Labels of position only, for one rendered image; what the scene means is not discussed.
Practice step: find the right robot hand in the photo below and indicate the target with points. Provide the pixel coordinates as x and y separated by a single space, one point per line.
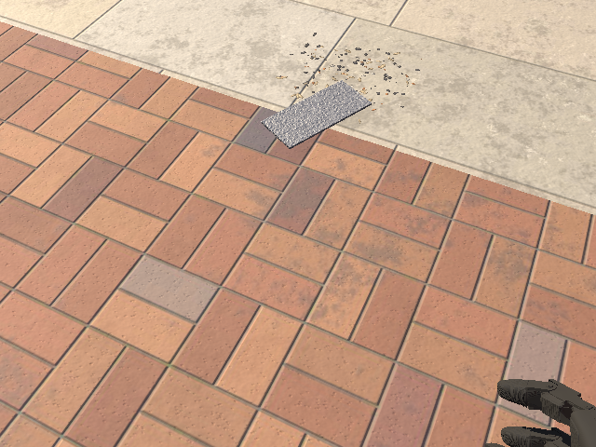
555 400

